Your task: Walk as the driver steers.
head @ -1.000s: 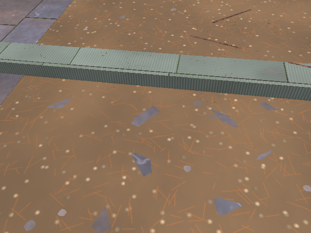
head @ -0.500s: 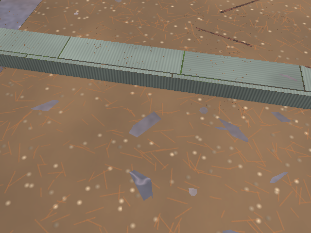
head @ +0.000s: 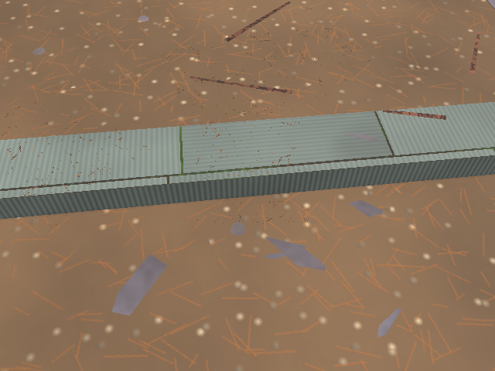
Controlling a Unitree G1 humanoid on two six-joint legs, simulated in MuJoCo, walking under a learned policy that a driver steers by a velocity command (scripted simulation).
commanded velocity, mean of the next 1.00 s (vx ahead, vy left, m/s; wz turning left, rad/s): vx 0.50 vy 0.00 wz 0.05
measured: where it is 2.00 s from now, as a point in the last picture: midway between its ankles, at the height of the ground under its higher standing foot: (217, 187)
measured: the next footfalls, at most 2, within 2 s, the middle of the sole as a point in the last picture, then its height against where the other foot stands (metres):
left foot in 0.42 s outside the picture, level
right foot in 0.96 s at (288, 286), level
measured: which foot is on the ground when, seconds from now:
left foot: up 0.00-0.40, down 0.42-0.96, up 0.98-1.00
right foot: down 0.00-0.42, up 0.44-0.94, down 0.96-1.00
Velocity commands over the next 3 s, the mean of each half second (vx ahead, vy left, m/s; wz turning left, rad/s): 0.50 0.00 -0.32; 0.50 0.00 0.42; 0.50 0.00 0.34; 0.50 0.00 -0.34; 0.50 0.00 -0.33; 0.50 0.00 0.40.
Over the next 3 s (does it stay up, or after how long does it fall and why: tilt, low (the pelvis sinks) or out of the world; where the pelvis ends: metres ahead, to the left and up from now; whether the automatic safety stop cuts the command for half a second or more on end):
stays up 1.62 0.09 0.11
